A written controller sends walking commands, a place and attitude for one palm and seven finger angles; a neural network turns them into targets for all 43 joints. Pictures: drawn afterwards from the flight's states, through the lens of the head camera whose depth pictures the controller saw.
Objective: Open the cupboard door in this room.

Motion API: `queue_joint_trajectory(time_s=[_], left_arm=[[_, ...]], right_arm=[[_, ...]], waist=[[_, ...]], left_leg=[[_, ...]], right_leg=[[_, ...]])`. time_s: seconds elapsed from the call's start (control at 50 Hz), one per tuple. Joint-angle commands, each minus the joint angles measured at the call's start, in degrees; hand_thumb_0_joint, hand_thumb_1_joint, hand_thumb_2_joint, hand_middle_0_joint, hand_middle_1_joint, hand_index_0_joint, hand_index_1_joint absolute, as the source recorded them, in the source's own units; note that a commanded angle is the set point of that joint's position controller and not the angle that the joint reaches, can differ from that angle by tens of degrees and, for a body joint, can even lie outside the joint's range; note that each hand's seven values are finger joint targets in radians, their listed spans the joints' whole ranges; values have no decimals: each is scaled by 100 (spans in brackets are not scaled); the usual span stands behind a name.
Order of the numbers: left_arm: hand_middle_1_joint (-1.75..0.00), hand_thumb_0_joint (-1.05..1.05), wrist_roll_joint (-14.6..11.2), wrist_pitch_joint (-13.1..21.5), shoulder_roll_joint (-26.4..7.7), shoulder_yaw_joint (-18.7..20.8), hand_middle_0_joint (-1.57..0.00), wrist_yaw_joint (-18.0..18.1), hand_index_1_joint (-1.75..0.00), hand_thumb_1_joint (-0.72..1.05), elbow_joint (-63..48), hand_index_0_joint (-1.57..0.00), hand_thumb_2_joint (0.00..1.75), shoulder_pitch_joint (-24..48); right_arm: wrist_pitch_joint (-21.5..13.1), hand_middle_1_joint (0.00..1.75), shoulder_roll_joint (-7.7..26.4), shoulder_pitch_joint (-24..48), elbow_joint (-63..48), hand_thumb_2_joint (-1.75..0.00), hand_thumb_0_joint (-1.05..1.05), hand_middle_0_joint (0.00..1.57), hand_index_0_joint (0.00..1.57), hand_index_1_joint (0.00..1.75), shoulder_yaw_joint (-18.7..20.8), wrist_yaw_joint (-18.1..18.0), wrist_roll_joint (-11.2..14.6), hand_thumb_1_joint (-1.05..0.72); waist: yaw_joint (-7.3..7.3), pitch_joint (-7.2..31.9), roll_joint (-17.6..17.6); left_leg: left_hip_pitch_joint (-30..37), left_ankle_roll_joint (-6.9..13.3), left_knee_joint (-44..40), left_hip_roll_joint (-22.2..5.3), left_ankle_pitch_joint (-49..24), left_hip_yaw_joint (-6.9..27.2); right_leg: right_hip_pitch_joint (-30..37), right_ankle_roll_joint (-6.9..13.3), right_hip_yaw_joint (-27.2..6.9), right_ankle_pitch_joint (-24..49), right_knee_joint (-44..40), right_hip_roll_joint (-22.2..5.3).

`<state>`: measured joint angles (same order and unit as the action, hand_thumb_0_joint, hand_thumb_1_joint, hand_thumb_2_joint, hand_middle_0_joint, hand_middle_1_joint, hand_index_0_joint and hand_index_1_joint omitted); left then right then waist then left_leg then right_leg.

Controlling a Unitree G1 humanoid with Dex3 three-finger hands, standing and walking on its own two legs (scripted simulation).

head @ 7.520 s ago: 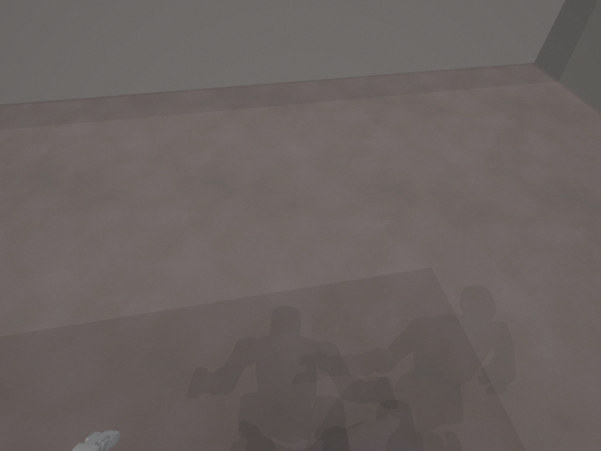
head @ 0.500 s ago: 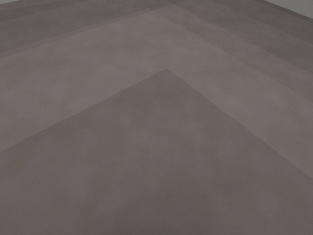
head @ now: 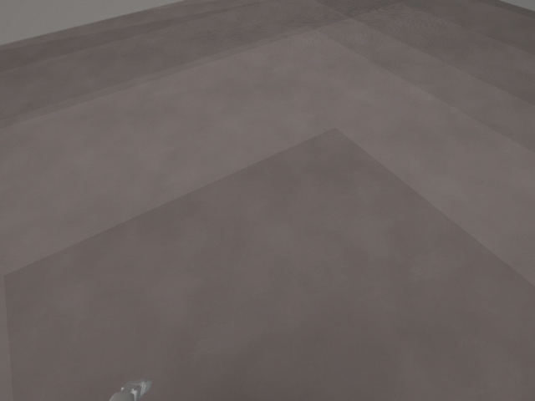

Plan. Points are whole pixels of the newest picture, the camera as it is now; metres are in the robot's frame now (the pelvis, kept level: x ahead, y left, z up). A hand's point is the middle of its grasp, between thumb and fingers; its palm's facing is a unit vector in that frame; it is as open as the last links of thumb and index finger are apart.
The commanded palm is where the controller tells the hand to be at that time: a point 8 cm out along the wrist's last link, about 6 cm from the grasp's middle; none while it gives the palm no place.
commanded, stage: turn or walk to find it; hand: left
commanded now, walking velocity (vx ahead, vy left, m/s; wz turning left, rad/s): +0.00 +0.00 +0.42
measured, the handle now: out of the picture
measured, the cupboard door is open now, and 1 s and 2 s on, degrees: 0 0 0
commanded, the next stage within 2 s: none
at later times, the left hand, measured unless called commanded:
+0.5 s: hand out of the picture -0.06 +0.24 -0.18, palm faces +0.29 -0.93 -0.24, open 7.4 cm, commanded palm none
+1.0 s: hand out of the picture -0.07 +0.19 -0.14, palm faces +0.44 -0.86 -0.26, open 7.4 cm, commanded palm none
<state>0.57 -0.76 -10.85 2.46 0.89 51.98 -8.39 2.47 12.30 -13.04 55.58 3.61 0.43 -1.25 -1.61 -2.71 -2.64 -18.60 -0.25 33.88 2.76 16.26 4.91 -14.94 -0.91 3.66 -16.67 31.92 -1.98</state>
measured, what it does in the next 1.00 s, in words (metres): steps on the spot, turning left: left foot, then right foot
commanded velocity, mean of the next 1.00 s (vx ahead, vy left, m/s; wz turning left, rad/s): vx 0.00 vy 0.00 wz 0.42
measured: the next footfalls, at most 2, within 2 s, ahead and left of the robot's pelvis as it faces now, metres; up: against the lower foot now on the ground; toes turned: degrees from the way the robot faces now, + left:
left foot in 0.42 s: -0.03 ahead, +0.15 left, +0.00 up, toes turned +16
right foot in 0.80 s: +0.04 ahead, -0.09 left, +0.00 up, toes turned +16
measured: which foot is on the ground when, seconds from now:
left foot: up 0.00-0.40, down 0.42-0.80, up 0.82-1.00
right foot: down 0.00-0.42, up 0.44-0.78, down 0.80-1.00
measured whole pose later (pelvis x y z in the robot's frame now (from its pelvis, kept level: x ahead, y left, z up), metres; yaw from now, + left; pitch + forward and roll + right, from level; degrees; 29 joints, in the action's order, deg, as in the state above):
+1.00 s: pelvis -0.05 -0.01 +0.01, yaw +26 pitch -1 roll +1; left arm 1.2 -0.6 -8.9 1.6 0.9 53.0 -12.3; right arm 4.1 14.8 -12.1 56.2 5.0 1.3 -1.5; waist -1.1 -3.4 -2.7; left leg -27.4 -2.7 64.5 -0.3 22.6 1.6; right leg -13.0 1.0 9.2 -15.2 29.5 -5.0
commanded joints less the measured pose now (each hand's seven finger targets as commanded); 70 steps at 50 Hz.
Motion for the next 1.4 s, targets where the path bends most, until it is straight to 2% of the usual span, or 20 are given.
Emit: queue_joint_trajectory(time_s=[0.0, 0.08, 0.28, 0.34, 0.36, 0.4, 0.52, 0.66, 0.74, 0.76, 0.78, 0.8, 0.88, 1.08, 1.14, 1.16, 1.2, 1.24, 1.3, 1.38], left_arm=[[-30, 0, 46, 107, -1353, 345, -20, 148, -30, 90, -331, -20, 90, -481], [-30, 0, 68, 137, -896, 203, -20, 131, -30, 90, -442, -20, 90, 96], [-30, 0, 137, 82, -1301, 330, -20, 94, -30, 90, -2, -20, 90, -794], [-30, 0, 92, 36, -1324, 349, -20, 83, -30, 90, 38, -20, 90, -607], [-30, 0, 38, 0, -1202, 329, -20, 75, -30, 90, 35, -20, 90, -571], [-30, 0, 23, -88, -618, 169, -20, 24, -30, 90, -323, -20, 90, -487], [-30, 0, 21, -115, -714, 197, -20, -37, -30, 90, -16, -20, 90, -319], [-30, 0, -14, -84, -606, 145, -20, 4, -30, 90, -199, -20, 90, -207], [-30, 0, -12, 36, -664, 167, -20, 28, -30, 90, -78, -20, 90, -878], [-30, 0, 32, 100, -938, 212, -20, 58, -30, 90, -60, -20, 90, -1045], [-30, 0, 118, 146, -1444, 311, -20, 110, -30, 90, -79, -20, 90, -1082], [-30, 0, 80, 128, -1559, 336, -20, 101, -30, 90, -181, -20, 90, -1032], [-30, 0, 69, 127, -981, 208, -20, 111, -30, 90, -414, -20, 90, -64], [-30, 0, 145, 91, -1309, 323, -20, 97, -30, 90, -34, -20, 90, -813], [-30, 0, 92, 45, -1344, 338, -20, 82, -30, 90, 28, -20, 90, -664], [-30, 0, 49, 9, -1240, 332, -20, 68, -30, 90, 32, -20, 90, -592], [-30, 0, 5, -71, -620, 181, -20, 15, -30, 90, -315, -20, 90, -509], [-30, 0, 32, -169, -682, 198, -20, 54, -30, 90, -335, -20, 90, 152], [-30, 0, 37, -119, -699, 208, -20, -38, -30, 90, -75, -20, 90, -184], [-30, 0, 13, -122, -654, 172, -20, -23, -30, 90, -86, -20, 90, -172]], right_arm=[[30, 30, 657, 203, -565, -90, 0, 20, 20, 30, 268, -29, -8, -90], [98, 30, 499, -205, -263, -90, 0, 20, 20, 30, 242, 70, -13, -90], [-16, 30, 371, 437, -382, -90, 0, 20, 20, 30, 75, 36, 75, -90], [-92, 30, 415, -54, -264, -90, 0, 20, 20, 30, 57, 2, 77, -90], [-145, 30, 574, -264, -206, -90, 0, 20, 20, 30, 86, 14, 74, -90], [-167, 30, 1535, -486, -257, -90, 0, 20, 20, 30, 287, -31, 14, -90], [-230, 30, 1040, 202, -339, -90, 0, 20, 20, 30, 128, -159, 12, -90], [-145, 30, 1094, 113, -388, -90, 0, 20, 20, 30, 212, -124, -20, -90], [-107, 30, 1035, 340, -500, -90, 0, 20, 20, 30, 248, -87, 21, -90], [-119, 30, 824, 293, -522, -90, 0, 20, 20, 30, 235, -55, 68, -90], [-126, 30, 408, 224, -669, -90, 0, 20, 20, 30, 153, -17, 91, -90], [-54, 30, 597, 398, -743, -90, 0, 20, 20, 30, 206, -36, 36, -90], [79, 30, 574, 69, -359, -90, 0, 20, 20, 30, 242, 67, -11, -90], [-24, 30, 372, 541, -439, -90, 0, 20, 20, 30, 69, 48, 78, -90], [-93, 30, 403, 76, -294, -90, 0, 20, 20, 30, 46, 12, 76, -90], [-134, 30, 523, -127, -243, -90, 0, 20, 20, 30, 70, 21, 68, -90], [-194, 30, 1477, -463, -267, -90, 0, 20, 20, 30, 271, -19, 9, -90], [-174, 30, 1337, -440, -148, -90, 0, 20, 20, 30, 253, -131, -16, -90], [-221, 30, 1011, 191, -326, -90, 0, 20, 20, 30, 127, -158, -8, -90], [-220, 30, 1021, 14, -295, -90, 0, 20, 20, 30, 146, -149, 10, -90]], waist=[[314, 204, 1499], [-21, -101, 1123], [481, 344, 1446], [174, 598, 1403], [45, 712, 862], [-111, 593, -1507], [120, 305, -676], [-1, 393, -660], [314, 604, -464], [380, 659, 96], [386, 542, 1683], [496, 474, 1860], [13, -72, 1033], [484, 351, 1453], [234, 574, 1397], [102, 641, 996], [-85, 516, -1531], [-211, 296, -1327], [110, 214, -622], [32, 350, -494]], left_leg=[[-1275, -102, 2873, -147, 1446, 122], [-1113, -262, 3529, -396, 477, -231], [-468, -304, 1052, -411, 1156, -856], [397, -232, -357, -361, 221, -1030], [1089, -158, -1184, -514, -530, -843], [1718, 914, -1650, -2608, -2913, 1555], [1114, 860, -1467, -1620, -2770, 519], [1021, 990, -1306, -1632, -2614, 1002], [383, 628, -717, -1212, -2093, 957], [-210, 333, -199, -874, -1309, 700], [-1314, -68, 944, -58, 568, -166], [-1284, -115, 2093, -58, 1720, -92], [-1188, -186, 3600, -376, 591, -106], [-508, -294, 1135, -431, 1167, -833], [301, -232, -183, -353, 282, -1064], [901, -168, -972, -449, -408, -934], [1758, 820, -1608, -2514, -2963, 1554], [951, 1084, -1708, -2304, -2130, 1489], [878, 882, -1572, -1711, -2196, 741], [1126, 953, -1546, -1637, -2385, 768]], right_leg=[[331, 1060, -2096, 441, -1860, -2338], [-52, 697, -600, 669, -1632, -1573], [957, 930, -318, 2290, -991, -1867], [742, 578, 91, 2307, -364, -1757], [314, 295, 333, 1880, 241, -1596], [-1733, -332, 481, -1945, 2232, -522], [-1520, -364, -145, -744, 2974, -423], [-841, -345, -109, -950, 1442, -161], [499, -289, 61, 368, -594, -36], [1195, -169, -405, 731, -1196, -521], [1615, 377, -1873, 1137, -1493, -1942], [848, 931, -2197, 1155, -1683, -2583], [-7, 707, -835, 631, -1611, -1654], [955, 928, -258, 2343, -987, -1890], [779, 614, 103, 2370, -418, -1786], [412, 340, 323, 1963, 71, -1634], [-1734, -348, 605, -1859, 2071, -533], [-1701, -273, -143, -1646, 3060, -507], [-1546, -311, -181, -804, 3108, -453], [-1375, -369, -182, -766, 2585, -325]])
